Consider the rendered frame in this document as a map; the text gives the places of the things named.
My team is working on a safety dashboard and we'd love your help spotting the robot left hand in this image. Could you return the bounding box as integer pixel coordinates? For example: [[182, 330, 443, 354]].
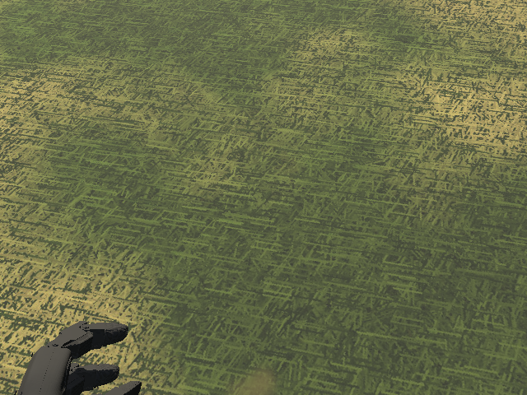
[[14, 321, 142, 395]]

